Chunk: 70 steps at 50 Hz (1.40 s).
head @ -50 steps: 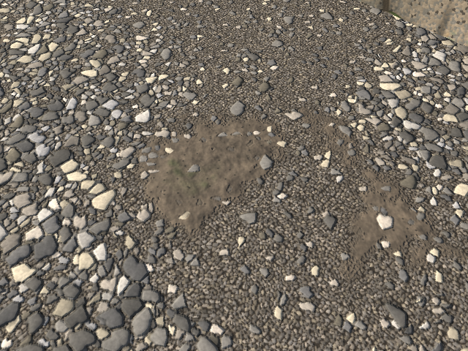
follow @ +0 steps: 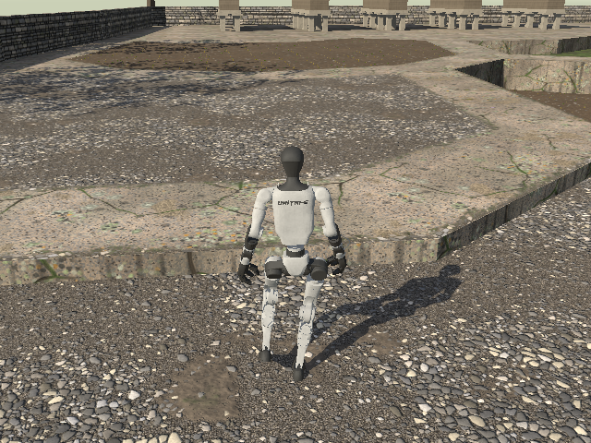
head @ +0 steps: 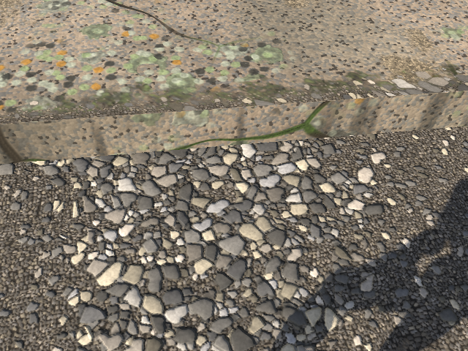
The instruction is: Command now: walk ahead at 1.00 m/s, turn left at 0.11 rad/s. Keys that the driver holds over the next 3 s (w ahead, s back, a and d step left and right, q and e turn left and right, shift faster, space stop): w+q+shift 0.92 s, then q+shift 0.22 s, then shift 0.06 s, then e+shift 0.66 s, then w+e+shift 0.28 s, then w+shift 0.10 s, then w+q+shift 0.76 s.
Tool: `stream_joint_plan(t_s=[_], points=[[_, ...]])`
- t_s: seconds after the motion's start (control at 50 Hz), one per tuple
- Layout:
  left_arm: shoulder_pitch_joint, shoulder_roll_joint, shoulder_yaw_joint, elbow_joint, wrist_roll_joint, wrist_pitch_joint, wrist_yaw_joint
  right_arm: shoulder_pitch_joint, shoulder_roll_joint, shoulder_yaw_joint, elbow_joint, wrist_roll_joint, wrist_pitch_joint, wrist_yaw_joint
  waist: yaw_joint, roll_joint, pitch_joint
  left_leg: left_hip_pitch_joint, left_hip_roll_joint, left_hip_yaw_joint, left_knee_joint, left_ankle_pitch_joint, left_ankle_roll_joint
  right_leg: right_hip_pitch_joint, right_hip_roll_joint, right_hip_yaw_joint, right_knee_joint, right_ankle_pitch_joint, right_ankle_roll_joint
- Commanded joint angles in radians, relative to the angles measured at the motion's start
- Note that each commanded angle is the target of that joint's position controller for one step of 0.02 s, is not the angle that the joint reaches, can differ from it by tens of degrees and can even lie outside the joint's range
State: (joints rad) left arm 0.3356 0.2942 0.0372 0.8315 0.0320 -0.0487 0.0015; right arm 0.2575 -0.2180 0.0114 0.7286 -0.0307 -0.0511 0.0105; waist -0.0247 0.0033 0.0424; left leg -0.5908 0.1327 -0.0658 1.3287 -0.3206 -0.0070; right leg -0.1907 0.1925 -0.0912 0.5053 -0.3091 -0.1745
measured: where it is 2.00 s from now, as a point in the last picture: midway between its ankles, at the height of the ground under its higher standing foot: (81, 118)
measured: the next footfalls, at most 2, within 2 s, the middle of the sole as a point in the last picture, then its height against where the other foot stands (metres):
left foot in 0.26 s outside the picture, level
right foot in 0.68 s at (191, 224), level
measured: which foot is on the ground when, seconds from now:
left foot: up 0.00-0.24, down 0.26-0.70, up 0.72-1.00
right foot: down 0.00-0.24, up 0.26-0.66, down 0.68-1.00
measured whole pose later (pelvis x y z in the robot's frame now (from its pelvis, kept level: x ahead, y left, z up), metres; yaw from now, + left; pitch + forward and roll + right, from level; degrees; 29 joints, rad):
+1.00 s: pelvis +0.90 +0.28 +0.01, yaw +48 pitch +2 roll -3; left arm 0.49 0.32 0.05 0.90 0.02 -0.11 0.00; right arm -0.05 -0.35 -0.03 0.60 -0.04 -0.01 0.08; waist 0.07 0.06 0.03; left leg -0.77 0.05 0.06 0.92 -0.05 0.09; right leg 0.08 -0.01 -0.26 0.27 -0.36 0.04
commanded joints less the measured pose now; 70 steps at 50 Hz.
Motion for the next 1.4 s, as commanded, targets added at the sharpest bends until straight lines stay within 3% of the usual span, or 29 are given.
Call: stream_joint_plan(t_s=[0.02, 0.08, 0.18, 0.24, 0.26, 0.28, 0.3, 0.32, 0.36, 0.42, 0.5, 0.62, 0.66, 0.68, 0.7, 0.72, 0.74, 0.78, 0.86, 0.98, 1.04, 1.08, 1.1, 1.12, 1.14, 1.18, 1.24, 1.3, 1.4], points=[[-0.014, 0.103, 0.027, -0.047, -0.005, -0.072, -0.007, -0.006, -0.116, -0.031, -0.040, 0.011, 0.024, 0.019, -0.005, 0.044, 0.105, -0.077, 0.029, -0.006, -0.191, 0.114, 0.017, -0.114, -0.320, 0.230, -0.404, 0.241, -0.076], [-0.010, 0.080, 0.017, -0.036, -0.020, -0.095, -0.022, -0.106, -0.096, -0.026, -0.059, 0.028, 0.008, 0.037, 0.024, 0.017, 0.094, -0.012, -0.018, 0.088, -0.474, 0.399, 0.068, -0.062, -0.240, 0.022, -0.434, 0.513, 0.021], [0.064, 0.145, 0.020, -0.003, -0.017, -0.101, 0.012, -0.151, -0.118, -0.033, -0.044, 0.023, -0.004, 0.057, 0.034, -0.052, 0.009, 0.098, -0.161, 0.227, -0.694, 0.509, 0.136, 0.268, -0.313, -0.079, -0.366, 1.162, 0.116], [-0.011, 0.212, 0.041, -0.028, 0.023, -0.043, 0.049, 0.192, -0.219, -0.076, 0.055, 0.016, 0.012, 0.043, -0.161, -0.142, -0.168, 0.399, -0.265, 0.235, -0.664, 0.245, 0.188, 0.316, -0.368, -0.092, 0.152, 1.515, 0.146], [-0.084, 0.229, 0.047, -0.050, 0.025, -0.029, 0.050, 0.404, -0.261, -0.103, 0.111, 0.010, 0.016, 0.031, -0.280, -0.110, -0.217, 0.613, -0.235, 0.152, -0.731, 0.172, 0.237, 0.161, -0.346, -0.095, 0.514, 1.351, 0.139], [-0.118, 0.108, 0.016, -0.062, 0.034, -0.043, 0.026, 0.420, -0.296, -0.120, 0.132, 0.020, 0.027, 0.014, -0.236, 0.058, -0.169, 0.753, -0.134, 0.000, -0.682, 0.103, 0.270, -0.135, -0.197, -0.073, 0.897, 0.356, 0.124], [-0.023, 0.017, -0.011, -0.163, -0.007, -0.065, 0.005, 0.299, -0.396, -0.142, 0.100, -0.004, 0.038, 0.009, -0.061, 0.360, -0.252, 1.009, 0.087, -0.611, -0.847, 0.001, 0.496, -0.624, -0.064, 0.074, 1.220, -0.225, 0.190], [-0.087, 0.073, -0.024, -0.183, 0.009, -0.090, 0.008, 0.252, -0.333, -0.140, 0.058, 0.010, 0.037, 0.010, -0.103, 0.102, -0.264, 0.973, 0.112, -0.755, -1.030, -0.084, 0.473, -0.683, -0.133, 0.205, 1.160, -0.103, 0.151], [-0.145, 0.093, -0.029, -0.193, 0.017, -0.101, 0.001, 0.194, -0.244, -0.121, 0.076, 0.015, 0.030, 0.005, -0.013, -0.103, -0.059, 0.648, 0.059, -0.581, -1.100, -0.049, 0.374, -0.599, -0.232, 0.196, 0.926, 0.011, 0.147], [-0.145, 0.068, -0.046, -0.215, 0.051, -0.036, -0.008, 0.153, -0.217, -0.102, 0.071, 0.027, -0.004, -0.003, 0.066, -0.075, 0.030, 0.345, -0.068, -0.391, -1.137, 0.080, 0.341, -0.474, -0.289, 0.164, 0.743, -0.032, 0.201], [-0.376, 0.042, -0.068, -0.319, 0.024, -0.028, -0.027, 0.163, -0.245, -0.115, 0.062, 0.034, -0.024, -0.001, -0.001, -0.002, 0.093, 0.196, -0.156, -0.289, -1.194, 0.310, 0.296, -0.375, -0.281, 0.079, 0.333, 0.238, 0.235], [-0.395, 0.081, -0.053, -0.335, 0.001, -0.044, -0.010, 0.187, -0.296, -0.143, 0.070, 0.041, -0.025, -0.003, -0.038, 0.054, -0.042, 0.438, -0.133, -0.321, -1.019, 0.755, 0.182, -0.125, -0.180, 0.094, -0.010, 0.390, 0.190], [-0.117, 0.174, -0.009, -0.260, -0.010, -0.052, 0.015, 0.117, -0.358, -0.157, 0.055, 0.024, -0.033, -0.001, 0.121, 0.058, -0.208, 0.438, -0.148, -0.320, -0.691, 0.898, 0.139, 0.177, -0.169, 0.109, 0.005, 0.231, 0.169], [0.112, 0.224, 0.019, -0.203, -0.002, -0.056, 0.036, 0.059, -0.319, -0.146, 0.038, 0.013, -0.045, 0.000, 0.234, 0.043, -0.313, 0.319, -0.178, -0.290, -0.436, 0.771, 0.129, 0.409, -0.263, 0.173, 0.062, 0.086, 0.151], [0.245, 0.282, 0.039, -0.177, 0.041, -0.059, 0.053, 0.082, -0.139, -0.100, 0.005, 0.022, -0.052, -0.002, 0.226, -0.209, -0.418, 0.084, -0.263, -0.183, -0.101, -0.023, 0.135, 0.635, -0.545, 0.485, -0.004, -0.258, 0.113], [0.124, 0.334, 0.057, -0.187, 0.047, -0.053, 0.038, 0.192, -0.125, -0.074, -0.055, 0.065, -0.043, 0.000, 0.090, -0.472, -0.508, -0.118, -0.276, -0.097, 0.088, -0.176, 0.122, 0.662, -0.699, 1.030, -0.215, -0.402, 0.015], [0.002, 0.204, 0.045, -0.215, 0.036, -0.047, 0.029, 0.120, -0.205, -0.079, -0.006, 0.033, -0.019, -0.008, 0.095, -0.241, -0.340, -0.186, -0.171, -0.073, 0.095, -0.042, 0.129, 0.513, -0.631, 0.903, -0.245, -0.557, 0.015], [-0.039, 0.097, 0.020, -0.182, 0.028, -0.043, 0.021, -0.009, -0.222, -0.087, -0.009, 0.004, 0.003, 0.016, 0.096, -0.035, -0.139, -0.150, -0.106, -0.032, 0.002, 0.052, 0.105, 0.278, -0.539, 0.556, -0.247, -0.183, 0.050], [0.059, 0.033, 0.005, -0.054, -0.006, -0.074, 0.003, -0.128, -0.118, -0.053, -0.088, -0.009, 0.044, 0.053, 0.047, -0.073, -0.032, -0.193, -0.029, -0.002, -0.031, 0.071, 0.095, 0.160, -0.475, 0.215, -0.295, 0.249, 0.101], [-0.056, 0.099, 0.016, -0.050, -0.013, -0.101, -0.002, -0.275, -0.091, -0.015, -0.183, -0.012, 0.031, 0.079, -0.029, -0.039, 0.085, 0.019, -0.107, 0.188, -0.533, 0.356, 0.098, -0.028, -0.366, -0.167, -0.321, 0.821, 0.160], [-0.005, 0.199, 0.044, -0.048, -0.036, -0.080, 0.018, -0.107, -0.150, -0.040, -0.113, -0.026, 0.020, 0.075, -0.088, -0.075, -0.058, 0.306, -0.235, 0.255, -0.672, 0.366, 0.129, 0.064, -0.385, -0.172, -0.018, 1.154, 0.175], [-0.046, 0.198, 0.048, -0.069, -0.038, -0.046, 0.022, 0.222, -0.209, -0.084, -0.009, -0.025, 0.005, 0.039, -0.217, -0.062, -0.221, 0.655, -0.254, 0.163, -0.732, 0.407, 0.198, -0.052, -0.395, -0.147, 0.493, 0.913, 0.183], [-0.040, 0.131, 0.044, -0.062, -0.028, -0.029, 0.012, 0.188, -0.265, -0.114, 0.000, 0.004, 0.014, 0.006, -0.183, 0.123, -0.155, 0.772, -0.160, 0.028, -0.823, 0.677, 0.217, -0.292, -0.212, -0.169, 0.840, -0.094, 0.223], [0.106, 0.076, 0.031, -0.137, -0.020, -0.019, 0.018, 0.162, -0.408, -0.140, -0.051, -0.025, 0.030, 0.008, -0.062, 0.168, -0.269, 0.976, 0.095, -0.297, -0.643, 1.690, 0.358, -0.525, -0.152, -0.087, 1.276, -0.355, 0.268], [0.052, 0.105, 0.020, -0.200, -0.032, -0.018, 0.027, 0.160, -0.418, -0.162, -0.095, -0.011, 0.042, 0.001, -0.122, 0.080, -0.553, 1.157, 0.208, -0.494, -0.766, 1.564, 0.499, -0.659, -0.154, 0.098, 1.427, -0.240, 0.263], [0.012, 0.082, 0.004, -0.193, -0.004, -0.005, 0.033, 0.022, -0.302, -0.133, -0.106, 0.016, 0.062, -0.029, -0.014, -0.074, -0.374, 0.816, 0.110, -0.416, -0.871, 0.936, 0.411, -0.631, -0.245, 0.131, 1.314, -0.152, 0.249], [0.012, 0.053, -0.002, -0.180, 0.016, 0.049, 0.037, -0.021, -0.172, -0.079, -0.071, 0.020, 0.032, -0.034, 0.074, -0.085, -0.162, 0.350, 0.032, -0.273, -0.948, 0.872, 0.328, -0.477, -0.282, 0.116, 1.146, -0.145, 0.237], [-0.055, -0.027, -0.010, -0.199, -0.007, 0.061, 0.062, 0.016, -0.188, -0.074, -0.024, -0.024, -0.009, -0.026, 0.034, 0.019, -0.244, 0.357, 0.064, -0.255, -0.979, 0.977, 0.382, -0.537, -0.197, 0.059, 1.452, -0.212, 0.214], [-0.272, -0.100, -0.031, -0.309, -0.014, 0.098, 0.094, 0.153, -0.182, -0.063, 0.071, -0.016, -0.009, -0.055, -0.016, -0.021, -0.122, 0.557, 0.142, -0.232, -0.976, 0.533, 0.297, -1.048, -0.098, 0.218, 1.839, -0.313, 0.126]])
Over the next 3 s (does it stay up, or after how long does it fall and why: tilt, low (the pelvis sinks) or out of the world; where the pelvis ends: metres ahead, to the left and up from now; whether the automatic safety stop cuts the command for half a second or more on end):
stays up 1.83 0.84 0.19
